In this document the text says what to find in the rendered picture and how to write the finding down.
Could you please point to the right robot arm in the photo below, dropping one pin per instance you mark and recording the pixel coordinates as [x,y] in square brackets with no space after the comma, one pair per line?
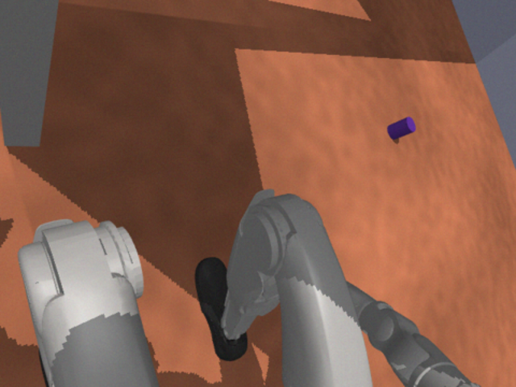
[415,360]

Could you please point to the right robot foot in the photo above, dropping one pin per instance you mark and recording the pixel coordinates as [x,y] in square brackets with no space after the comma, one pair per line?
[211,286]

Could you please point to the right robot hand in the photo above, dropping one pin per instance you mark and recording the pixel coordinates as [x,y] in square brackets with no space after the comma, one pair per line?
[360,298]

